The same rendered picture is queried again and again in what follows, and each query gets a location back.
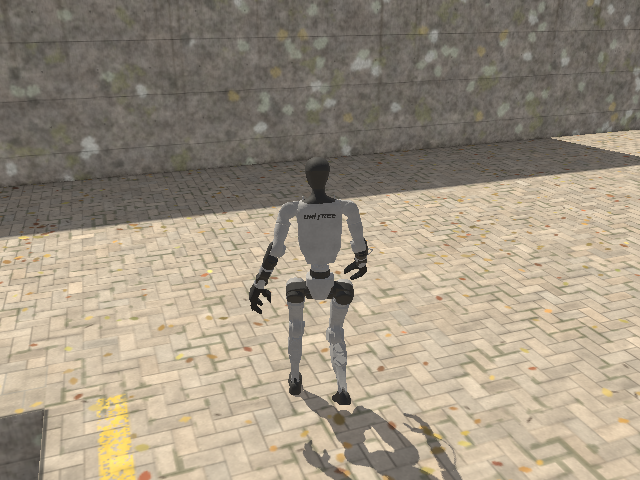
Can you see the left robot upper arm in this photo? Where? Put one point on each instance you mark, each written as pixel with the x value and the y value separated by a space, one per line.
pixel 287 211

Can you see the right robot upper arm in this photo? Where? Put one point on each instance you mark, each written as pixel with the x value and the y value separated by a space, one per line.
pixel 350 209

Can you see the robot left hand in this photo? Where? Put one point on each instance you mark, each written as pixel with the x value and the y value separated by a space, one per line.
pixel 253 297

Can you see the left robot foot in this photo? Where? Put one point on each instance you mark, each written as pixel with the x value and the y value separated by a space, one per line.
pixel 295 387

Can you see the robot right hand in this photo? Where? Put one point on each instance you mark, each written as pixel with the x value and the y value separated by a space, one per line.
pixel 353 266

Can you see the robot left forearm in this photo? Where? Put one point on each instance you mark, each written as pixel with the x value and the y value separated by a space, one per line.
pixel 266 269

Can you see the robot right forearm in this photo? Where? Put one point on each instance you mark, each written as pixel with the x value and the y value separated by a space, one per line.
pixel 361 257

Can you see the robot head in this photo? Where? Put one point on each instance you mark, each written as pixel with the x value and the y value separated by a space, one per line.
pixel 317 171

